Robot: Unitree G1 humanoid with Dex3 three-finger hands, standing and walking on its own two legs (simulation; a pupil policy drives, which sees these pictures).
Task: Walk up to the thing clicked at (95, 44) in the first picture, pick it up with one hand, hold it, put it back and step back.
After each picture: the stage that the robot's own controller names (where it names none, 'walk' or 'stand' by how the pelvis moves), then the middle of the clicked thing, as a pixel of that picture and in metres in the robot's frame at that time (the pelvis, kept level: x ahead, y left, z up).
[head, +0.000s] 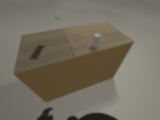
stand; (96, 40) +0.75 +0.00 +0.05
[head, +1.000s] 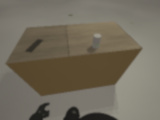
rise first; (96, 41) +0.68 +0.02 +0.08
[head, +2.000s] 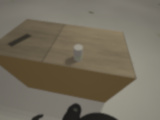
rise first; (78, 53) +0.47 +0.18 +0.07
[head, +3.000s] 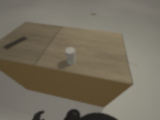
stand; (70, 56) +0.44 +0.18 +0.08
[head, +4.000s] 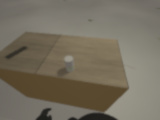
stand; (69, 63) +0.42 +0.19 +0.05
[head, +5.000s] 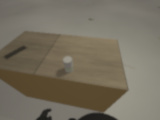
stand; (68, 64) +0.41 +0.20 +0.04
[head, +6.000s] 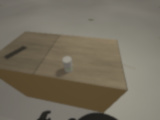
stand; (67, 64) +0.41 +0.20 +0.04
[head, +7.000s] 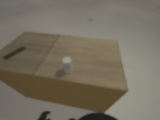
stand; (67, 65) +0.40 +0.20 +0.04
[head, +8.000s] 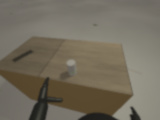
rise first; (71, 67) +0.40 +0.19 +0.05
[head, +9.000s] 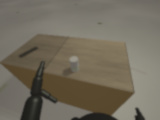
go down; (74, 64) +0.43 +0.18 +0.05
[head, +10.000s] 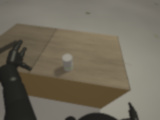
go down; (67, 62) +0.41 +0.17 +0.06
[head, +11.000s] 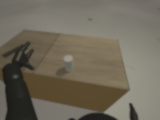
go down; (69, 63) +0.42 +0.18 +0.06
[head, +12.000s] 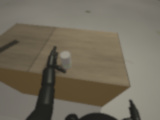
close in; (66, 60) +0.42 +0.19 +0.07
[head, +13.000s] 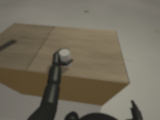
lift; (65, 58) +0.43 +0.18 +0.09
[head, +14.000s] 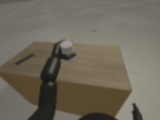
lift; (68, 52) +0.35 +0.15 +0.26
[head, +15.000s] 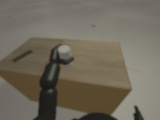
hold; (65, 56) +0.34 +0.17 +0.22
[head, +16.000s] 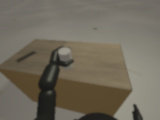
hold; (66, 59) +0.33 +0.17 +0.22
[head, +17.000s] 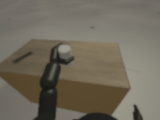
crouch; (66, 56) +0.34 +0.17 +0.23
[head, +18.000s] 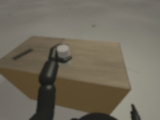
crouch; (64, 56) +0.35 +0.19 +0.21
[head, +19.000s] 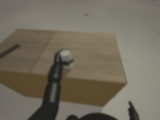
lower; (67, 59) +0.42 +0.17 +0.09
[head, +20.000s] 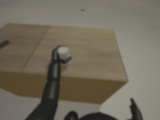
lower; (64, 56) +0.44 +0.18 +0.10
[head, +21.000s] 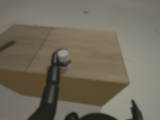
lower; (64, 59) +0.42 +0.19 +0.09
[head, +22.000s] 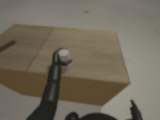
lower; (65, 58) +0.42 +0.18 +0.09
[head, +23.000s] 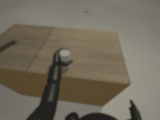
loosen; (66, 59) +0.42 +0.18 +0.09
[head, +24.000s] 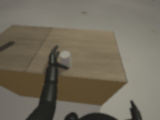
withdraw; (66, 60) +0.42 +0.17 +0.08
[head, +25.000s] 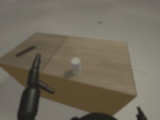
sink last; (76, 66) +0.39 +0.16 +0.06
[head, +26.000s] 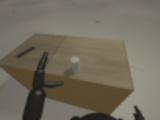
stand; (75, 64) +0.42 +0.16 +0.05
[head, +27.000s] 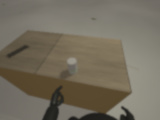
stand; (72, 66) +0.39 +0.17 +0.05
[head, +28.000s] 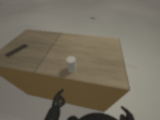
stand; (71, 64) +0.40 +0.17 +0.05
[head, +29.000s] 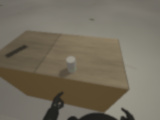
stand; (71, 64) +0.41 +0.17 +0.05
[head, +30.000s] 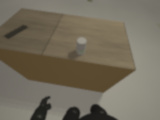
walk; (81, 46) +0.52 +0.11 +0.06
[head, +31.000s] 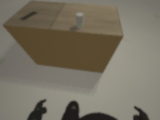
walk; (79, 20) +0.82 +0.20 +0.08
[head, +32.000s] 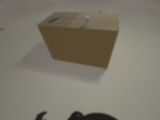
stand; (87, 21) +1.15 +0.18 +0.06
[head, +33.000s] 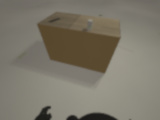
stand; (89, 24) +1.11 +0.11 +0.05
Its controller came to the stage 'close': yes
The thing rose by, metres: 0.21
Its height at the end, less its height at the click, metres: +0.00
